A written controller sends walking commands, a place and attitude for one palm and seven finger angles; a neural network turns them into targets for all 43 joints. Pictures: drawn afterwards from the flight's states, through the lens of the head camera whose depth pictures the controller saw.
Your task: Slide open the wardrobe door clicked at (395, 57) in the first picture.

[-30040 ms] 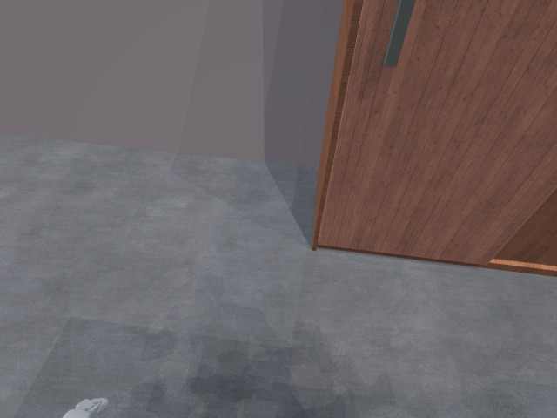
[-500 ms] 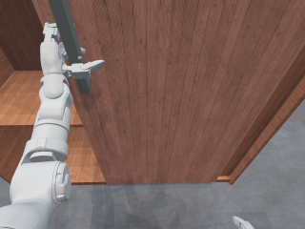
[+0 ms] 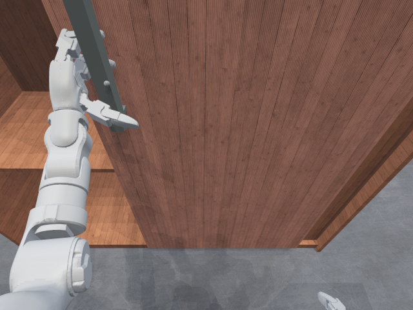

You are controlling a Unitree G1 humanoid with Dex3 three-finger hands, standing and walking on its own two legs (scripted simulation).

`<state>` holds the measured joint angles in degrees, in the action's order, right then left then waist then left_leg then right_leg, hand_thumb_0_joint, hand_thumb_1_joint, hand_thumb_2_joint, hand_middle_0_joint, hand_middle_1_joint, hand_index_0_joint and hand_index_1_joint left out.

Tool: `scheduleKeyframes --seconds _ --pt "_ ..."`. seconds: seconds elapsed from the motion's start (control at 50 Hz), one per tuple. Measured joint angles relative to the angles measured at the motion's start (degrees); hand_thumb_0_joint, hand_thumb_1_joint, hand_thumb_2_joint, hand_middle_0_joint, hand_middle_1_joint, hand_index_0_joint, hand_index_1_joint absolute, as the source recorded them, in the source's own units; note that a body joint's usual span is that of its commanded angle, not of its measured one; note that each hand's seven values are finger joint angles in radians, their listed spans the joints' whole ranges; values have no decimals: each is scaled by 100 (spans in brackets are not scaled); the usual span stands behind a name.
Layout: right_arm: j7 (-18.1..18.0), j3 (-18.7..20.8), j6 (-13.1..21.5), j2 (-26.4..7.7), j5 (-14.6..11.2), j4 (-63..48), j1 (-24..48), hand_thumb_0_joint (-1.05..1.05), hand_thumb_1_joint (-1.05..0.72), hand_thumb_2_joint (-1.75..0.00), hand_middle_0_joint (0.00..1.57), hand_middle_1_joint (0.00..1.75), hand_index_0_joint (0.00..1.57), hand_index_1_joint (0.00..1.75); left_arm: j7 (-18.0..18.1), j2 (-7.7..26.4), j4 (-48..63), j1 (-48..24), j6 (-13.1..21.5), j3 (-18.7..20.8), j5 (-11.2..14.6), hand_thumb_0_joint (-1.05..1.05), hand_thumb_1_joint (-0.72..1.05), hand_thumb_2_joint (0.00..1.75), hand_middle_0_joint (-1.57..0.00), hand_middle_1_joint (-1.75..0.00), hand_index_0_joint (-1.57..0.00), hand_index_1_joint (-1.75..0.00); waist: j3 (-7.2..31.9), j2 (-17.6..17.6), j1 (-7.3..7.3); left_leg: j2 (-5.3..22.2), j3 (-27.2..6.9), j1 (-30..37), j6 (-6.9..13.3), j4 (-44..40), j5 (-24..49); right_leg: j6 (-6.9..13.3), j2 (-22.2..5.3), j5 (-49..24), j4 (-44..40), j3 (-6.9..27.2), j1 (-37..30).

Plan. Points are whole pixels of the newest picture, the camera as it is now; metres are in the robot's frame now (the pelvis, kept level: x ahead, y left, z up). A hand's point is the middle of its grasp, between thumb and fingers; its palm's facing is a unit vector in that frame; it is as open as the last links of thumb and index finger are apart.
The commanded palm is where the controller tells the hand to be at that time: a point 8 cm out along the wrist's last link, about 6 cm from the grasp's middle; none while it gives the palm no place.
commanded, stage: slip the hand off the handle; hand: left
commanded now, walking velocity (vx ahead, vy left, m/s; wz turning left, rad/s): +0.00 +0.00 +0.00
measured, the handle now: (102, 58) +0.47 +0.20 +0.26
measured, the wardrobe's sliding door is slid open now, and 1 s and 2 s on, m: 0.57 0.57 0.57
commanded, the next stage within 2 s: draw the hand back to the body in 1.16 s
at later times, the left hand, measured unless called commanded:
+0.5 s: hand (57, 84) +0.42 +0.27 +0.24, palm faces +0.24 -0.97 -0.09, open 14.7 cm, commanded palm +0.38 +0.30 +0.22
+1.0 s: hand (30, 123) +0.32 +0.26 +0.24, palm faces +0.26 -0.96 -0.09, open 14.7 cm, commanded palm +0.28 +0.30 +0.22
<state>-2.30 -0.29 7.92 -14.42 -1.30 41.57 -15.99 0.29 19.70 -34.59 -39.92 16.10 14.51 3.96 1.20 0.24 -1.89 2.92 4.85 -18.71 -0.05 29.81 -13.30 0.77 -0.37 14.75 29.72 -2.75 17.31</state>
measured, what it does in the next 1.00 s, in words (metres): stands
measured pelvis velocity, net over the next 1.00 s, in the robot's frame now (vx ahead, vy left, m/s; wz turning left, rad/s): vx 0.01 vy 0.00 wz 0.02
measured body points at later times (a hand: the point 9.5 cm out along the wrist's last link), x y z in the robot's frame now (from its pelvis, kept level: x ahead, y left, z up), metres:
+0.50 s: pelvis +0.01 +0.01 +0.00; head +0.03 +0.01 +0.45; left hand +0.40 +0.32 +0.24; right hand +0.12 -0.25 -0.11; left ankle +0.02 +0.12 -0.74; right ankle +0.01 -0.11 -0.74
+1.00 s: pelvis +0.01 +0.00 +0.00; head -0.01 -0.01 +0.45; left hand +0.30 +0.31 +0.24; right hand +0.19 -0.22 -0.08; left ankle +0.02 +0.12 -0.74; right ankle +0.01 -0.11 -0.74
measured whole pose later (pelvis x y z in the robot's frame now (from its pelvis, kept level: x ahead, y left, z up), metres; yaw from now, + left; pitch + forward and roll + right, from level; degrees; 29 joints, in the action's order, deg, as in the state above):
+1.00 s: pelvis +0.01 +0.00 +0.00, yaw +1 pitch -1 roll +0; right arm -4.3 -2.2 6.8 -14.2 -3.0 37.2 -12.9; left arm -9.0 21.2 -7.7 -16.9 6.6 21.6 12.8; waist 2.9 1.8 2.7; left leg 2.4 3.7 -15.6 0.2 31.3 -15.0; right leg 0.4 -0.9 16.3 30.1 -3.7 13.1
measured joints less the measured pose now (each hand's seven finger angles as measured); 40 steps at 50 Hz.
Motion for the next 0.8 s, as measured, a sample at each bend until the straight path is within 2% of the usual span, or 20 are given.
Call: scheduleKeyframes --seconds 0.16,0.34,0.5,0.7,0.8 --pt "-49 -111 -148 91 -44 -333 299 1 -91 -90 20 30 20 30 -190 90 103 85 -261 157 99 -1 -55 20 -41 -124 -25 -114 89 -7 93 -12 -10 44 2 8 -73 -16 -11 58 -23 -8 -65" --pt "-102 -127 -282 59 -84 -300 80 1 -91 -90 20 30 21 30 -509 471 128 235 -310 487 239 -1 -55 20 -31 -118 -26 -115 102 -3 169 -15 -79 -11 6 114 -158 -22 -15 123 -1 -73 -77" --pt "-178 -91 -337 -49 -112 -123 -189 1 -91 -90 20 30 21 30 -919 716 -63 161 -288 642 454 -1 -55 20 -27 -116 -25 -115 101 27 126 -30 -127 -135 29 236 -209 -42 -32 148 49 -117 -6" --pt "-145 -71 -322 -69 -125 -244 -280 1 -91 -90 20 30 20 30 -941 454 859 937 -418 746 620 -1 -55 20 -25 -115 -26 -115 146 77 109 -28 5 -50 59 228 -239 -71 -36 154 93 18 -12" --pt "-129 -100 -263 1 -108 -342 -131 1 -91 -90 20 30 20 30 -824 307 1564 1486 -562 843 638 -1 -55 20 -26 -115 -26 -115 155 87 170 -20 40 73 51 186 -230 -66 -26 149 82 55 -106"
